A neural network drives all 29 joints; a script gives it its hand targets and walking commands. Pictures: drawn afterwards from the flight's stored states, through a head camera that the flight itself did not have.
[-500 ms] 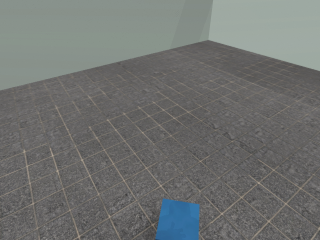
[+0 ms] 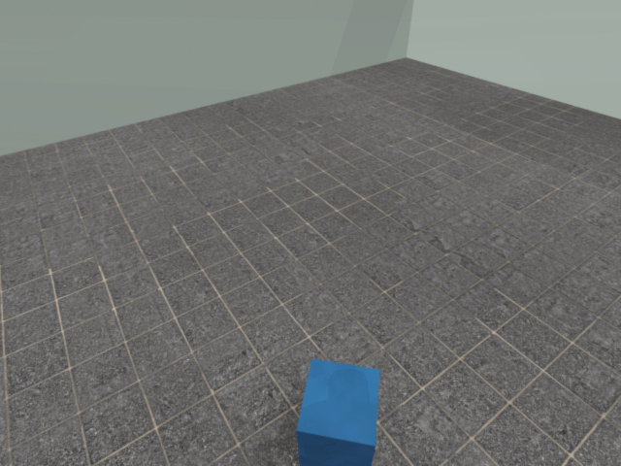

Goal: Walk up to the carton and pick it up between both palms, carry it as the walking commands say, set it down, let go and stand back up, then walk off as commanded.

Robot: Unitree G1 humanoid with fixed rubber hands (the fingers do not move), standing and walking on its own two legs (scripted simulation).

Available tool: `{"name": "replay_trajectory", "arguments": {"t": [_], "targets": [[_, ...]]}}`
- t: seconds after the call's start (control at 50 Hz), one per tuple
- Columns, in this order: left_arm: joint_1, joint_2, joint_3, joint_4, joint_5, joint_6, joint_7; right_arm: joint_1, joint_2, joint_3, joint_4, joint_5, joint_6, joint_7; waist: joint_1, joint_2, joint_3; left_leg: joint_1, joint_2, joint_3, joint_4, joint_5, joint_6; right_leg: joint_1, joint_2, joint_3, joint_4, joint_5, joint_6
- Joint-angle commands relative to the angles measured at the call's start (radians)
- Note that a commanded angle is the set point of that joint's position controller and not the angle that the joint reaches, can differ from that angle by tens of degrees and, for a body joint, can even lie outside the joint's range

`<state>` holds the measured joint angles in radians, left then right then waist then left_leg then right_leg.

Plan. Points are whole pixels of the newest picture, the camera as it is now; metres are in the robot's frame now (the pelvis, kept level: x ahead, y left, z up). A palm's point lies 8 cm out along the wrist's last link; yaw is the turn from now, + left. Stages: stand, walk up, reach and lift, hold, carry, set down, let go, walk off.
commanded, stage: stand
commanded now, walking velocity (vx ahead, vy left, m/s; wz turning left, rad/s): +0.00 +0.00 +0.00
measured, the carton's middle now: (339, 419) +0.50 -0.05 -0.65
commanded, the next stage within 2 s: walk off in 0.98 s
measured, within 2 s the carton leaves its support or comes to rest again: rests again in 1.90 s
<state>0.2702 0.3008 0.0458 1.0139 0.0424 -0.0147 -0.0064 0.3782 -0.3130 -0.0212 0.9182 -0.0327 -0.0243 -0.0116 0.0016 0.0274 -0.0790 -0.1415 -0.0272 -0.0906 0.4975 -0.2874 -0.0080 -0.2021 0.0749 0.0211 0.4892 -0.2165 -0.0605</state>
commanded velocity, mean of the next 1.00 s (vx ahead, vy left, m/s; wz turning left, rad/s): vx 0.00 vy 0.00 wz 0.00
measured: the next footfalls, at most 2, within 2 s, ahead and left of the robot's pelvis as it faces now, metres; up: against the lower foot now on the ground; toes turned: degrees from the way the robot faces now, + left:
right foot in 1.54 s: +0.17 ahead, -0.16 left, +0.00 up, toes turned -14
left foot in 1.92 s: +0.32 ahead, +0.04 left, +0.00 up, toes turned -8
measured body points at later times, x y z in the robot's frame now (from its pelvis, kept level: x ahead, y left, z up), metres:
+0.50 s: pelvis -0.01 +0.00 +0.00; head -0.05 -0.01 +0.45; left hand +0.05 +0.30 -0.12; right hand +0.04 -0.29 -0.14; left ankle -0.01 +0.13 -0.74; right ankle +0.03 -0.08 -0.74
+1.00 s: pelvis +0.00 +0.02 +0.01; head -0.03 +0.01 +0.45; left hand +0.07 +0.31 -0.13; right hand +0.04 -0.28 -0.13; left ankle -0.01 +0.13 -0.74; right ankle +0.03 -0.08 -0.74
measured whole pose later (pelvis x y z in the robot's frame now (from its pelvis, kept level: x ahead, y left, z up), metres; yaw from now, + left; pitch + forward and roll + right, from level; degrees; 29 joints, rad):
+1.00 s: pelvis +0.00 +0.02 +0.01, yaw -1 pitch -4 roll +0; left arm 0.13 0.32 0.00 1.15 0.02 -0.01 0.00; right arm 0.26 -0.34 0.00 1.04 -0.02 -0.02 -0.01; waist 0.01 0.01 0.01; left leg -0.11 -0.05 -0.08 0.43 -0.24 0.01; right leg -0.18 0.06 0.07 0.43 -0.18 -0.03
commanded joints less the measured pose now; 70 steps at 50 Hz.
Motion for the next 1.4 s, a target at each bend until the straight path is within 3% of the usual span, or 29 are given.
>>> {"name": "replay_trajectory", "arguments": {"t": [0.0, 0.02, 0.1, 0.16, 0.2, 0.28, 0.4, 0.44, 0.48, 0.64, 0.68, 0.74, 0.8, 0.82, 0.88, 0.9, 0.94, 0.98, 1.0, 1.08, 1.12, 1.14, 1.18, 1.2, 1.24, 1.26, 1.28, 1.34, 1.38], "targets": [[-0.119, 0.233, 0.048, -0.075, -0.02, -0.032, 0.012, -0.062, -0.197, -0.05, -0.066, 0.007, -0.035, -0.011, 0.014, -0.046, 0.186, -0.14, 0.078, -0.108, -0.131, -0.046, 0.072, -0.059, -0.142, 0.231, -0.203, -0.162, 0.007], [-0.136, 0.219, 0.039, -0.069, -0.02, -0.041, 0.017, -0.079, -0.187, -0.04, -0.06, 0.0, -0.031, -0.013, 0.015, -0.006, 0.145, -0.139, 0.083, -0.13, -0.149, -0.008, 0.076, -0.033, -0.161, 0.239, -0.181, -0.146, -0.005], [-0.14, 0.236, 0.034, -0.04, -0.012, -0.025, 0.015, -0.085, -0.193, -0.038, -0.042, 0.01, -0.036, -0.017, -0.007, -0.055, 0.162, -0.093, 0.085, -0.124, -0.131, 0.01, 0.062, -0.065, -0.14, 0.231, -0.202, -0.109, 0.002], [-0.107, 0.238, 0.029, -0.011, -0.008, -0.037, 0.012, -0.092, -0.227, -0.048, -0.025, 0.006, -0.034, -0.016, 0.018, 0.038, 0.143, -0.116, 0.09, -0.115, -0.137, -0.012, 0.059, -0.007, -0.159, 0.254, -0.183, -0.083, 0.011], [-0.152, 0.271, 0.031, -0.028, -0.014, -0.036, 0.01, -0.082, -0.217, -0.034, -0.021, 0.01, -0.029, -0.012, 0.021, -0.052, 0.127, -0.128, 0.088, -0.131, -0.176, -0.008, 0.056, 0.006, -0.15, 0.224, -0.17, -0.086, 0.007], [-0.152, 0.243, 0.026, 0.004, -0.008, -0.027, 0.009, -0.118, -0.238, -0.041, -0.021, 0.019, -0.038, -0.01, 0.013, 0.017, 0.13, -0.124, 0.083, -0.12, -0.163, 0.02, 0.057, 0.009, -0.135, 0.205, -0.162, -0.024, 0.004], [-0.177, 0.221, 0.008, 0.018, -0.022, -0.026, 0.007, -0.135, -0.237, -0.021, 0.005, 0.017, -0.034, -0.016, 0.018, -0.05, 0.154, -0.098, 0.106, -0.109, -0.157, 0.028, 0.069, -0.023, -0.163, 0.228, -0.184, -0.052, 0.0], [-0.16, 0.242, 0.017, 0.02, -0.031, -0.03, 0.005, -0.103, -0.233, -0.021, 0.007, 0.018, -0.036, -0.014, 0.023, 0.01, 0.16, -0.116, 0.097, -0.123, -0.165, -0.013, 0.071, -0.017, -0.137, 0.243, -0.184, -0.096, 0.009], [-0.166, 0.225, -0.004, 0.048, -0.02, -0.028, 0.006, -0.082, -0.214, -0.025, 0.023, 0.016, -0.023, -0.012, 0.003, -0.071, 0.141, -0.094, 0.069, -0.106, -0.157, -0.059, 0.06, -0.037, -0.157, 0.25, -0.203, -0.19, 0.006], [-0.173, 0.252, -0.008, 0.059, -0.023, -0.029, 0.021, -0.108, -0.234, -0.035, 0.023, 0.017, -0.019, -0.008, 0.009, -0.012, 0.17, -0.094, 0.072, -0.103, -0.115, 0.005, 0.074, -0.033, -0.174, 0.283, -0.233, -0.13, -0.002], [-0.208, 0.287, 0.006, 0.053, -0.017, -0.016, 0.024, -0.118, -0.238, -0.022, 0.017, 0.017, -0.017, -0.01, -0.01, -0.025, 0.151, -0.083, 0.083, -0.127, -0.172, -0.004, 0.066, -0.047, -0.163, 0.265, -0.216, -0.135, 0.002], [-0.179, 0.2, -0.013, 0.058, -0.024, -0.024, 0.014, -0.14, -0.251, -0.023, 0.024, 0.013, -0.026, -0.004, 0.028, -0.094, 0.138, -0.074, 0.095, -0.115, -0.146, 0.054, 0.066, 0.009, -0.141, 0.214, -0.186, -0.07, 0.018], [-0.198, 0.252, 0.002, 0.061, -0.032, -0.026, 0.012, -0.092, -0.197, -0.012, 0.029, 0.018, -0.026, -0.008, 0.003, -0.009, 0.111, -0.088, 0.092, -0.109, -0.173, -0.016, 0.07, 0.028, -0.165, 0.235, -0.176, -0.111, -0.001], [-0.194, 0.261, -0.003, 0.064, -0.024, -0.024, 0.013, -0.124, -0.252, -0.026, 0.058, 0.011, -0.023, -0.007, 0.028, -0.027, 0.095, -0.082, 0.099, -0.121, -0.187, 0.015, 0.06, 0.052, -0.164, 0.234, -0.168, -0.058, 0.001], [-0.217, 0.226, -0.008, 0.075, -0.02, -0.015, 0.015, -0.157, -0.241, -0.025, 0.019, 0.01, -0.029, -0.009, 0.0, -0.038, 0.123, -0.091, 0.107, -0.115, -0.181, 0.113, 0.063, 0.048, -0.146, 0.179, -0.135, 0.085, 0.01], [-0.194, 0.249, -0.004, 0.078, -0.029, -0.017, 0.019, -0.171, -0.262, -0.022, 0.052, 0.017, -0.027, -0.008, 0.046, -0.035, 0.126, -0.082, 0.111, -0.124, -0.186, 0.125, 0.051, 0.05, -0.15, 0.206, -0.134, 0.078, 0.009], [-0.177, 0.23, -0.009, 0.086, -0.037, -0.021, 0.022, -0.157, -0.258, -0.026, 0.042, 0.021, -0.025, -0.012, 0.017, 0.016, 0.119, -0.077, 0.099, -0.117, -0.177, 0.126, 0.051, 0.052, -0.15, 0.21, -0.156, 0.056, 0.012], [-0.199, 0.253, -0.007, 0.079, -0.029, -0.027, 0.021, -0.152, -0.233, -0.024, 0.064, 0.019, -0.024, -0.007, 0.03, -0.04, 0.107, -0.07, 0.112, -0.112, -0.168, 0.097, 0.057, 0.057, -0.162, 0.223, -0.158, 0.032, 0.006], [-0.217, 0.248, -0.007, 0.075, -0.027, -0.021, 0.015, -0.159, -0.244, -0.02, 0.048, 0.02, -0.027, -0.008, 0.004, -0.007, 0.091, -0.054, 0.111, -0.104, -0.18, 0.08, 0.047, 0.048, -0.172, 0.225, -0.171, 0.055, 0.008], [-0.196, 0.218, -0.017, 0.085, -0.029, -0.026, 0.015, -0.186, -0.262, -0.027, 0.057, 0.018, -0.027, -0.012, 0.025, 0.028, 0.072, -0.015, 0.123, -0.109, -0.201, 0.088, 0.045, 0.053, -0.148, 0.193, -0.145, 0.039, 0.011], [-0.215, 0.222, -0.01, 0.079, -0.027, -0.028, 0.021, -0.199, -0.26, -0.026, 0.056, 0.025, -0.027, -0.014, 0.019, -0.082, 0.073, -0.003, 0.113, -0.115, -0.184, 0.09, 0.049, 0.037, -0.129, 0.194, -0.15, 0.053, 0.014], [-0.214, 0.237, -0.021, 0.1, -0.029, -0.031, 0.02, -0.189, -0.244, -0.019, 0.065, 0.036, -0.021, -0.012, -0.001, -0.052, 0.086, -0.002, 0.121, -0.109, -0.193, 0.134, 0.058, 0.042, -0.146, 0.215, -0.15, 0.081, 0.009], [-0.128, 0.146, -0.04, 0.134, -0.02, 0.007, 0.021, -0.137, -0.128, 0.019, 0.107, 0.026, 0.025, -0.011, 0.009, 0.009, 0.129, -0.053, 0.126, -0.085, -0.24, -0.087, 0.022, 0.011, -0.137, 0.199, -0.165, -0.023, 0.057], [-0.1, 0.107, -0.05, 0.122, -0.026, 0.021, 0.026, -0.128, -0.151, 0.011, 0.101, 0.03, 0.034, -0.01, 0.021, -0.025, 0.102, 0.011, 0.123, -0.099, -0.227, -0.189, 0.028, -0.047, -0.121, 0.207, -0.176, -0.133, 0.054], [-0.101, 0.099, -0.051, 0.117, -0.013, 0.013, 0.02, -0.15, -0.174, 0.001, 0.102, 0.018, 0.051, -0.024, -0.008, 0.048, 0.117, 0.076, 0.149, -0.146, -0.257, -0.38, 0.067, -0.207, -0.093, 0.181, -0.118, -0.262, 0.045], [-0.158, 0.136, -0.048, 0.089, -0.019, 0.013, 0.018, -0.129, -0.192, -0.011, 0.085, 0.011, 0.05, -0.015, -0.065, 0.081, 0.195, 0.079, 0.198, -0.214, -0.29, -0.435, 0.103, -0.305, -0.048, 0.116, -0.025, -0.242, 0.048], [-0.184, 0.094, -0.043, 0.071, -0.011, -0.005, 0.003, -0.064, -0.204, -0.013, 0.11, 0.003, 0.042, -0.021, -0.056, 0.158, 0.209, 0.127, 0.278, -0.314, -0.366, -0.484, 0.119, -0.374, -0.035, 0.049, 0.101, -0.2, 0.06], [-0.119, 0.039, -0.062, 0.057, -0.006, -0.028, 0.005, -0.053, -0.232, -0.042, 0.105, 0.008, 0.026, -0.027, -0.051, 0.046, 0.222, 0.124, 0.409, -0.356, -0.396, -0.423, 0.205, -0.458, -0.144, 0.024, 0.323, -0.251, 0.088], [-0.113, 0.061, -0.046, 0.025, -0.007, -0.049, -0.008, -0.076, -0.209, -0.048, 0.126, 0.002, 0.011, -0.02, -0.021, 0.073, 0.254, 0.165, 0.377, -0.265, -0.353, -0.319, 0.213, -0.549, -0.189, 0.015, 0.378, -0.244, 0.096]]}}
